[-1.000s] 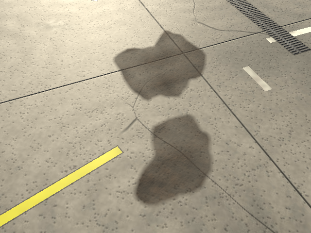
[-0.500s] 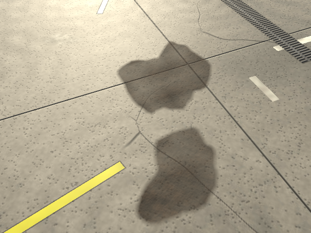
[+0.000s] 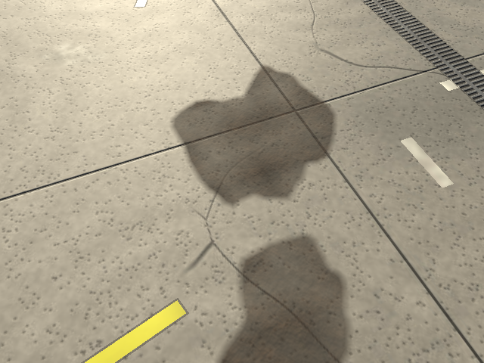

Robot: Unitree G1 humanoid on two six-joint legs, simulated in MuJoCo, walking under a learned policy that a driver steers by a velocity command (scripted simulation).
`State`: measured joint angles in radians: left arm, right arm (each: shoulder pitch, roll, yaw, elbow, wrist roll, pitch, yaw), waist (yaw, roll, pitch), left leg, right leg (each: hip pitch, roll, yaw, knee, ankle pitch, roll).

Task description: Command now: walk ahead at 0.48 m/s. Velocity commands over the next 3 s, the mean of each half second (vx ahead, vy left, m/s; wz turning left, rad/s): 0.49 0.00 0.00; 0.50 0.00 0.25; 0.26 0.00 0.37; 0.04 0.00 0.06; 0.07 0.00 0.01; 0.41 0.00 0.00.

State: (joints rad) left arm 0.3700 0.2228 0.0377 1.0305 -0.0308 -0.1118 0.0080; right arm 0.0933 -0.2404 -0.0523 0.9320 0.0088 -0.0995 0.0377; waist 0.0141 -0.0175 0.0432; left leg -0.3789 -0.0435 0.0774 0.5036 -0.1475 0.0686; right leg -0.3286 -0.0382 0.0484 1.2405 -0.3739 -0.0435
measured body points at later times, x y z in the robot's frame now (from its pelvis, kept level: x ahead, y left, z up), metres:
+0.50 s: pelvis +0.30 -0.06 +0.00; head +0.33 -0.07 +0.44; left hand +0.47 +0.19 -0.11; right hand +0.28 -0.32 -0.15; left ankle +0.13 +0.08 -0.65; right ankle +0.39 -0.15 -0.73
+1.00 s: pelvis +0.59 -0.01 -0.02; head +0.62 +0.00 +0.43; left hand +0.54 +0.26 -0.16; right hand +0.81 -0.22 -0.12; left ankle +0.69 +0.09 -0.73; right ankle +0.40 -0.15 -0.71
